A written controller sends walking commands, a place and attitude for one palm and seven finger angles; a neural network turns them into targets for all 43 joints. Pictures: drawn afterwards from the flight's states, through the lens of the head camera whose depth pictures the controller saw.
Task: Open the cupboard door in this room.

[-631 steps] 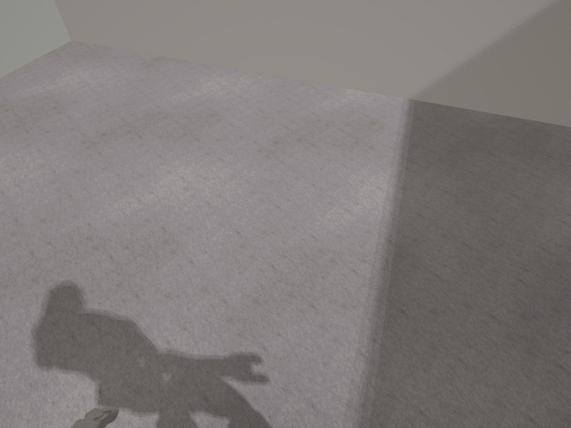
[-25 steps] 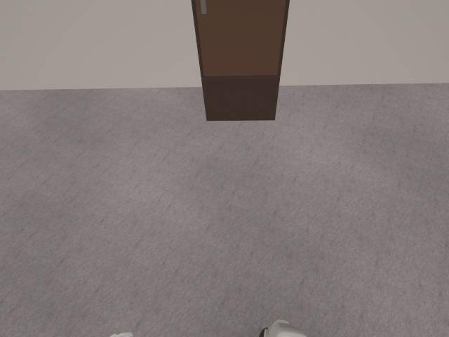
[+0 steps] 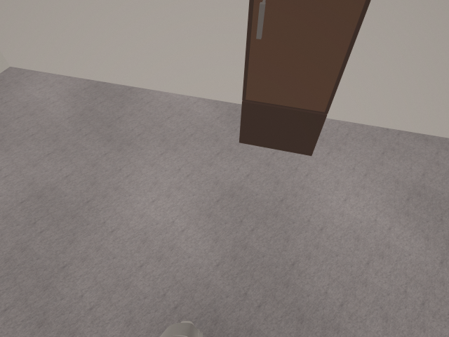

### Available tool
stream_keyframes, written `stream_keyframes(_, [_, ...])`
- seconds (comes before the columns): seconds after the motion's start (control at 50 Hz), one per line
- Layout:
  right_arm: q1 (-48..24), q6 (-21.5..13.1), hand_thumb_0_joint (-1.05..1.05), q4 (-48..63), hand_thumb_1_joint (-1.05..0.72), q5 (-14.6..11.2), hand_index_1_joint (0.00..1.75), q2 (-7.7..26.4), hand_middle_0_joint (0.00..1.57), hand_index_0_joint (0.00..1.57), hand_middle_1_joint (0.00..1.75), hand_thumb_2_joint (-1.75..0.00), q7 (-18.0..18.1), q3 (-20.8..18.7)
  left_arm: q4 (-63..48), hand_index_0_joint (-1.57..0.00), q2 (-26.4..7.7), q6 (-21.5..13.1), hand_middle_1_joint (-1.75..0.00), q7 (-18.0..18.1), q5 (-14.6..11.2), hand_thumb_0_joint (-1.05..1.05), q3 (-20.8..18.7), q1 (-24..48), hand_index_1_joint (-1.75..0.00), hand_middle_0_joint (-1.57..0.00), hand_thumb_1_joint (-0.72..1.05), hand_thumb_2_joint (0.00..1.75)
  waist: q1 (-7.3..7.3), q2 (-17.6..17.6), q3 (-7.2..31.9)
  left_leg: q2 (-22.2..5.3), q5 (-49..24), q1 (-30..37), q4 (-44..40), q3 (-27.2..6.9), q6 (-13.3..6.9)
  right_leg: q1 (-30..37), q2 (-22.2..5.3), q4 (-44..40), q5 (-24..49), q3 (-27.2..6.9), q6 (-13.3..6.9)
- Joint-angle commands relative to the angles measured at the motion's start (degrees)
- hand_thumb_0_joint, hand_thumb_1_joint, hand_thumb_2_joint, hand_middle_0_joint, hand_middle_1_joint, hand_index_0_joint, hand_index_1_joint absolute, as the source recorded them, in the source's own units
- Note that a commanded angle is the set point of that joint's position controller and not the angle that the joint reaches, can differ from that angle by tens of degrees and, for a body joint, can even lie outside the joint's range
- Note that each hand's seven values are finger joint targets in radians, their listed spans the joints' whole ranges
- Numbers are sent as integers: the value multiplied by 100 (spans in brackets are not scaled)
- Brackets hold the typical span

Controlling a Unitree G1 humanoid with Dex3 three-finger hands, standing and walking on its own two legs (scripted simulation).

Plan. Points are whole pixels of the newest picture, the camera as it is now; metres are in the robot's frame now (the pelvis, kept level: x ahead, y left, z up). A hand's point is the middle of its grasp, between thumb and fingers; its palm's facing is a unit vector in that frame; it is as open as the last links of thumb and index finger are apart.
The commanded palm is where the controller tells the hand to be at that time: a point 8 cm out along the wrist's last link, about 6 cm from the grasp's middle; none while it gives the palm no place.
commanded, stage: stand and wait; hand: left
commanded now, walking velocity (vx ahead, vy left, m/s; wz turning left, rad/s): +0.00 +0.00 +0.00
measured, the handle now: (261, 19) +1.27 -0.01 +0.01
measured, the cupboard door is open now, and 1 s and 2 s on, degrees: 0 0 0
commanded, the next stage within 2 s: look at it before walking up in 1.02 s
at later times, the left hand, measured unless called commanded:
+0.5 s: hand out of the picture +0.08 +0.18 -0.17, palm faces +0.00 -0.98 -0.21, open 7.3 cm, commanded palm none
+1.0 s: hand out of the picture +0.08 +0.13 -0.17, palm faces +0.02 -0.99 -0.16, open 7.3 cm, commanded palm none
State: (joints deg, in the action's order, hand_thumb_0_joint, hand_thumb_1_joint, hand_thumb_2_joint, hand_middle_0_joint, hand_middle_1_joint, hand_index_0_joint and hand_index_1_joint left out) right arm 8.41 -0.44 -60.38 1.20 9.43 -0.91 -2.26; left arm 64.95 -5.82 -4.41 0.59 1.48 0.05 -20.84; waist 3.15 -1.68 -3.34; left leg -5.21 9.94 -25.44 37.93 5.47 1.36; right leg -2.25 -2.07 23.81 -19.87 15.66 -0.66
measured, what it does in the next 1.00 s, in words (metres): steps on the spot: left foot, then right foot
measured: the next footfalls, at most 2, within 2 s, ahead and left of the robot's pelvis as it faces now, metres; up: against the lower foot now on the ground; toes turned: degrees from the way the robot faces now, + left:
left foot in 0.04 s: +0.14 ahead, +0.12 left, +0.00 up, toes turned +8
right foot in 0.36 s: +0.11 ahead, -0.12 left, +0.00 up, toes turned -8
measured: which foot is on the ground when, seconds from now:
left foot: up 0.00-0.02, down 0.04-1.00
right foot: down 0.00-0.06, up 0.08-0.34, down 0.36-1.00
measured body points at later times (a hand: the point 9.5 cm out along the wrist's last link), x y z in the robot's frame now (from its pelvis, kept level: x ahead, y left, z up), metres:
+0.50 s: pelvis +0.07 +0.01 +0.00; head +0.05 -0.01 +0.45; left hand +0.08 +0.23 -0.15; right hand +0.10 -0.23 -0.16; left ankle +0.10 +0.11 -0.74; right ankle +0.07 -0.12 -0.74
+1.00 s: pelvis +0.09 -0.02 +0.01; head +0.10 -0.02 +0.46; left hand +0.08 +0.19 -0.15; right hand +0.07 -0.21 -0.16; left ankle +0.10 +0.11 -0.74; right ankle +0.07 -0.12 -0.74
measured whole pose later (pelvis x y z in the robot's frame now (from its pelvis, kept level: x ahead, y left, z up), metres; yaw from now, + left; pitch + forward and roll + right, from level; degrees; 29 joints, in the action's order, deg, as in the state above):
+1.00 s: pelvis +0.09 -0.02 +0.01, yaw -1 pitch -2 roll +0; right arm 17.1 -0.6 -67.8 0.2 5.5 1.5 -0.7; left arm 65.7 -5.9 -1.1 2.2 0.5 0.8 -17.8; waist 0.0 -0.6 -1.9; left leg -3.6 12.2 -8.6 22.7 7.7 1.0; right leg -6.6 -1.7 23.5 -15.4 6.6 -0.7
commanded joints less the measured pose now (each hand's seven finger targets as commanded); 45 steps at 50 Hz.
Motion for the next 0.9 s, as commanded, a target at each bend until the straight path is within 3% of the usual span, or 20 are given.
stream_keyframes(0.0, [938,-230,0,-28,-90,22,30,437,20,20,30,-90,91,-13,-26,-20,-849,84,-30,142,-65,0,-151,-348,-30,-20,90,90,-498,459,574,-28,-2262,1958,-1132,-10,-180,-460,-1042,1078,3984,-532,-65])
stream_keyframes(0.02, [1391,-262,0,-124,-90,34,30,830,20,20,30,-90,151,-84,-78,-20,-639,94,-30,160,-117,0,-90,-512,-30,-20,90,90,-611,-317,1158,-912,-4308,3287,-841,-811,-593,-1434,-617,1843,2291,-412,177])
stream_keyframes(0.04, [1646,-226,0,-253,-90,-17,30,1047,20,20,30,-90,191,-112,-89,-20,-477,130,-30,172,-156,0,-35,-609,-30,-20,90,90,-653,-1149,1400,-1786,-5821,3629,-1032,-1560,-1225,-1903,-193,2836,-1293,-565,281])
stream_keyframes(0.06, [1357,-179,0,-278,-90,-64,30,1054,20,20,30,-90,273,-44,-113,-20,-538,207,-30,188,-151,0,-30,-512,-30,-20,90,90,-517,-1167,1262,-1853,-5403,3137,-1299,-1475,-1404,-1836,-311,3200,-1976,-1051,285])
stream_keyframes(0.12, [558,-167,0,-121,-90,-42,30,679,20,20,30,-90,297,1,-62,-20,-473,295,-30,156,-95,0,-78,-81,-30,-20,90,90,-390,-706,598,-1374,-3616,2150,-1664,-1081,-1142,-1839,-525,2843,-1305,-1256,294])
stream_keyframes(0.16, [399,-161,0,-85,-90,-36,30,595,20,20,30,-90,283,-18,-21,-20,-386,340,-30,121,-88,0,-93,-112,-30,-20,90,90,-335,-426,496,-1180,-2577,1657,-1887,-914,-1017,-1521,-499,2437,-958,-1212,316])
stream_keyframes(0.26, [76,-112,0,-30,-90,-46,30,582,20,20,30,-90,245,-66,23,-20,-315,452,-30,118,-19,0,-71,-298,-30,-20,90,90,-161,-403,285,-902,124,888,-2290,-821,-855,-976,-403,1350,70,-1063,327])
stream_keyframes(0.3, [-41,-77,0,-10,-90,-59,30,544,20,20,30,-90,230,-69,56,-20,-418,447,-30,126,4,0,-76,-439,-30,-20,90,90,-42,-244,114,-711,875,631,-2138,-711,-638,-692,-406,570,668,-1058,328])
stream_keyframes(0.32, [-9,-57,0,-14,-90,-75,30,460,20,20,30,-90,212,-53,38,-20,-551,424,-30,135,19,0,-70,-388,-30,-20,90,90,-61,-16,-57,-509,1198,576,-2030,-635,-463,-722,-478,118,761,-1219,304])
stream_keyframes(0.34, [66,-30,0,-30,-90,-95,30,376,20,20,30,-90,194,-32,-14,-20,-676,386,-30,135,24,0,-51,-242,-30,-20,90,90,-152,287,-186,-299,1183,775,-1904,-535,-320,-1045,-615,-273,581,-1479,225])
stream_keyframes(0.38, [323,14,0,-101,-90,-77,30,330,20,20,30,-90,153,-7,-128,-20,-876,352,-30,119,-7,0,-47,147,-30,-20,90,90,-325,569,-432,-80,999,1109,-1825,-416,-180,-1687,-788,-610,-56,-1732,87])
stream_keyframes(0.4, [435,39,0,-152,-90,-60,30,310,20,20,30,-90,154,-13,-158,-20,-921,330,-30,112,-19,0,-63,279,-30,-20,90,90,-371,1059,-529,-31,786,1329,-1668,-316,-144,-1972,-806,-769,-331,-1829,31])
stream_keyframes(0.42, [570,45,0,-203,-90,-54,30,334,20,20,30,-90,157,3,-174,-20,-897,321,-30,111,-42,0,-55,312,-30,-20,90,90,-409,1181,-565,-49,573,1575,-1611,-286,-151,-2175,-838,-906,-497,-1851,-9])
stream_keyframes(0.44, [711,35,0,-256,-90,-52,30,326,20,20,30,-90,155,19,-189,-20,-890,319,-30,116,-55,0,-45,340,-30,-20,90,90,-440,1095,-528,-85,430,1704,-1681,-295,-169,-2182,-805,-915,-457,-1818,-10])
stream_keyframes(0.48, [851,-15,0,-327,-90,-54,30,317,20,20,30,-90,164,65,-199,-20,-854,308,-30,124,-75,0,-47,275,-30,-20,90,90,-402,551,-354,-155,237,1649,-1889,-348,-193,-1772,-673,-728,101,-1697,23])
stream_keyframes(0.58, [956,-103,0,-438,-90,-71,30,307,20,20,30,-90,194,116,-119,-20,-848,264,-30,156,-121,0,-47,55,-30,-20,90,90,-289,98,129,-217,-331,1622,-1937,-335,-180,-893,-639,-537,1260,-1570,-2])
stream_keyframes(0.64, [1067,-116,0,-526,-90,-81,30,277,20,20,30,-90,219,121,-75,-20,-821,256,-30,168,-132,0,-42,2,-30,-20,90,90,-278,98,243,-244,-494,1723,-1904,-305,-169,-748,-644,-511,1538,-1519,-16])
stream_keyframes(0.88, [1373,-73,0,-687,-90,-91,30,109,20,20,30,-90,276,103,10,-20,-599,292,-30,222,-114,0,-36,-109,-30,-20,90,90,-323,274,-155,-267,-533,1701,-1855,-273,-167,-871,-588,-548,1548,-1434,-21])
